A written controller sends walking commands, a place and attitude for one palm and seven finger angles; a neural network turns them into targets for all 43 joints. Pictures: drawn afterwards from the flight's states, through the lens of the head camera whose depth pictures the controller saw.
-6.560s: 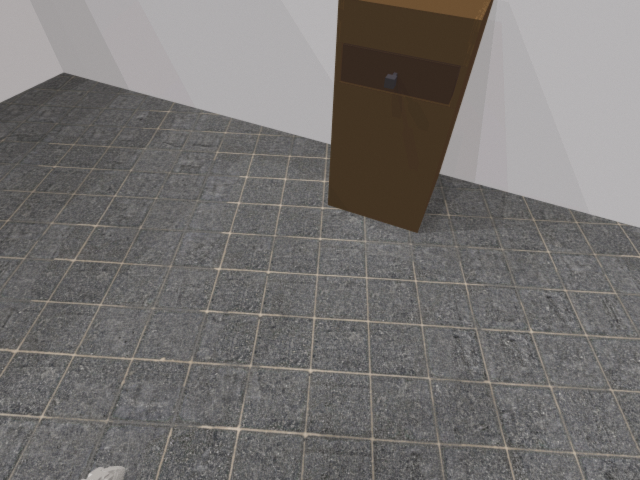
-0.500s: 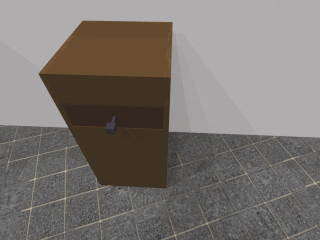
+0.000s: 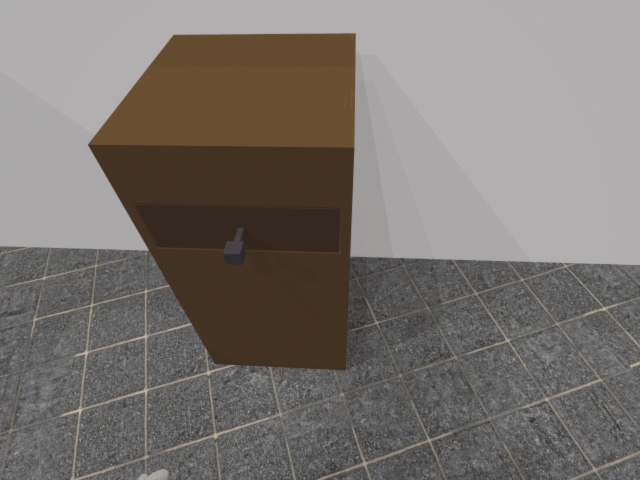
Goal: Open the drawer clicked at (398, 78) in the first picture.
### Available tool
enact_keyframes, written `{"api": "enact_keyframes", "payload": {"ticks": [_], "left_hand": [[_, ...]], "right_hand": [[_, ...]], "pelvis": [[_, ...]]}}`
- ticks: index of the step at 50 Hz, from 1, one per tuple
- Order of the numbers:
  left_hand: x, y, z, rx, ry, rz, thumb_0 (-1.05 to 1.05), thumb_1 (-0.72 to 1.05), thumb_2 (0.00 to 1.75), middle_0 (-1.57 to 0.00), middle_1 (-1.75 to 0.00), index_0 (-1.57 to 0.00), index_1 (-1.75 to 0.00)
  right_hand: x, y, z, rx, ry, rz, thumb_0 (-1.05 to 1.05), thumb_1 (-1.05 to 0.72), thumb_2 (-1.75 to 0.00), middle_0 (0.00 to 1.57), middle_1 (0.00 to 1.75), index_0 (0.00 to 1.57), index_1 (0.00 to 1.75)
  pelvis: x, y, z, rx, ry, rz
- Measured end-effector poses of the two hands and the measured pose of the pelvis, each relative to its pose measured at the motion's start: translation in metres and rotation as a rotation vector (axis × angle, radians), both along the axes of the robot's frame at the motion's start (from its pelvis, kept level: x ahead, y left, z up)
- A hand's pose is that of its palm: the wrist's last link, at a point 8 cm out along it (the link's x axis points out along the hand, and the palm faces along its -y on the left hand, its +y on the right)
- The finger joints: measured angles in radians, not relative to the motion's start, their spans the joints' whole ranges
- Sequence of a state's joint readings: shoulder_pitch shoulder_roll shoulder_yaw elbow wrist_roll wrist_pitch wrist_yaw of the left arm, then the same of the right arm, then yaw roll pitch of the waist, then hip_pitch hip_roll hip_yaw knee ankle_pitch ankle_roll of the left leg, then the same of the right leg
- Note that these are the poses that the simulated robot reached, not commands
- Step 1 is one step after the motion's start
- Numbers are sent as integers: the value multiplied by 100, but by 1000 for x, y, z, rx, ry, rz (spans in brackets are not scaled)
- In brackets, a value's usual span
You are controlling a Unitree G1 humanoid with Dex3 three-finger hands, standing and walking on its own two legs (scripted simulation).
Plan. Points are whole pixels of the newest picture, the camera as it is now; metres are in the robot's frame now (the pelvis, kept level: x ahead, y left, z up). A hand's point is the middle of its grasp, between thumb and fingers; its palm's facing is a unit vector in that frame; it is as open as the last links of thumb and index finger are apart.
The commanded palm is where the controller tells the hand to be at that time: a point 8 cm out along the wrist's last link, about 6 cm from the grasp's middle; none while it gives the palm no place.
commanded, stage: raise the hand with hooked fingers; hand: left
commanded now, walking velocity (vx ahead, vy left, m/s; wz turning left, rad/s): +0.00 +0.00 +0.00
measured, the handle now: (237, 245) +0.53 +0.21 -0.09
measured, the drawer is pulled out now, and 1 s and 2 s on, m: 0.00 0.00 0.00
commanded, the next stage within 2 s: move the hooked fingers above the handle in 1.78 s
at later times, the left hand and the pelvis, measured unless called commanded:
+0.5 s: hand (139, 446) +0.16 +0.24 -0.04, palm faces +0.07 -0.09 -0.99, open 9.8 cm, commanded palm +0.15 +0.23 +0.02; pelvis -0.06 +0.01 -0.04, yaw +2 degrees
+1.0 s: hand (128, 377) +0.22 +0.25 +0.03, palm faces +0.08 -0.10 -0.99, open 12.7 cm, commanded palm +0.20 +0.25 +0.08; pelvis -0.05 +0.03 -0.01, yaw +1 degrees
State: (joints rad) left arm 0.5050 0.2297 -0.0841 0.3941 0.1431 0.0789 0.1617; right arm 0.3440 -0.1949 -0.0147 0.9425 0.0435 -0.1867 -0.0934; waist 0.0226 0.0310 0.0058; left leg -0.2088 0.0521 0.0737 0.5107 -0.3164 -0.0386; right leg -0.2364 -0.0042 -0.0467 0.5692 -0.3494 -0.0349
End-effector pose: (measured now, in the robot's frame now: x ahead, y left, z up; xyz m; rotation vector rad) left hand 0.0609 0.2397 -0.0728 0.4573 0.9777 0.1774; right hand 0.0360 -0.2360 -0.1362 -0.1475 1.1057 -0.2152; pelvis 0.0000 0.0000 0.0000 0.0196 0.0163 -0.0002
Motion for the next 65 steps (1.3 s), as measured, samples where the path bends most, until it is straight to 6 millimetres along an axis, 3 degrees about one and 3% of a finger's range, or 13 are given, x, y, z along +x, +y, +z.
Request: {"api": "enact_keyframes", "payload": {"ticks": [4, 7, 9, 12, 17, 20, 23, 28, 35, 40, 49, 58, 65], "left_hand": [[74, 0, 64, 349, -325, -304, 5, 88, 87, -20, -35, -20, -34], [104, -20, 88, 579, -502, -491, 4, 82, 84, -20, -38, -20, -37], [107, -36, 89, 655, -569, -580, 3, 77, 83, -20, -40, -20, -40], [94, -52, 78, 712, -614, -670, 2, 70, 80, -21, -45, -21, -44], [62, -41, 59, 851, -575, -697, 1, 56, 75, -23, -52, -23, -52], [58, -20, 61, 931, -550, -655, 1, 48, 72, -24, -57, -24, -56], [68, -2, 75, 966, -545, -594, 1, 41, 69, -25, -61, -25, -61], [93, 1, 101, 936, -554, -583, 1, 29, 64, -26, -69, -26, -68], [110, -6, 113, 882, -557, -706, 1, 14, 57, -27, -79, -27, -79], [114, 3, 123, 905, -593, -707, 1, 2, 52, -28, -86, -28, -86], [134, 16, 147, 944, -614, -659, 0, -19, 43, -29, -100, -29, -100], [153, 19, 172, 942, -603, -680, 0, -38, 35, -31, -113, -31, -113], [168, 27, 190, 947, -584, -696, 0, -46, 31, -31, -118, -31, -118]], "right_hand": [[55, -10, 10, -32, -242, 80, 3, -92, -90, 20, 30, 20, 30], [96, -12, 25, -42, -366, 138, 2, -92, -90, 20, 30, 20, 29], [118, -11, 36, -39, -411, 173, 2, -91, -90, 20, 30, 20, 29], [144, -3, 49, -38, -446, 239, 2, -91, -90, 20, 30, 20, 29], [169, 22, 53, -20, -465, 334, 1, -91, -90, 20, 30, 20, 29], [171, 39, 45, 2, -451, 362, 1, -90, -90, 20, 30, 20, 30], [163, 54, 35, 35, -421, 366, 1, -90, -90, 20, 30, 20, 30], [130, 69, 21, 82, -328, 339, 1, -90, -90, 20, 30, 20, 30], [82, 55, 12, 70, -191, 263, 2, -90, -90, 20, 30, 20, 30], [67, 34, 10, 24, -143, 214, 2, -90, -90, 20, 30, 20, 30], [87, 21, 24, -16, -189, 183, 2, -90, -90, 20, 30, 20, 30], [126, 43, 45, 22, -285, 230, 2, -90, -90, 20, 30, 20, 30], [140, 57, 48, 48, -290, 267, 1, -90, -90, 20, 30, 20, 30]], "pelvis": [[-15, 7, -9, 9, 64, 18], [-25, 9, -17, 16, 107, -2], [-31, 9, -22, 24, 128, -20], [-38, 7, -30, 34, 150, -28], [-47, 4, -42, 29, 157, -14], [-51, 3, -46, 14, 144, 9], [-55, 4, -46, -2, 121, 30], [-57, 8, -35, -11, 88, 37], [-54, 15, -21, -6, 71, 13], [-51, 20, -18, -7, 68, 8], [-46, 25, -12, -7, 51, 9], [-39, 23, -4, -7, 20, 15], [-34, 21, 1, -11, 10, 26]]}}
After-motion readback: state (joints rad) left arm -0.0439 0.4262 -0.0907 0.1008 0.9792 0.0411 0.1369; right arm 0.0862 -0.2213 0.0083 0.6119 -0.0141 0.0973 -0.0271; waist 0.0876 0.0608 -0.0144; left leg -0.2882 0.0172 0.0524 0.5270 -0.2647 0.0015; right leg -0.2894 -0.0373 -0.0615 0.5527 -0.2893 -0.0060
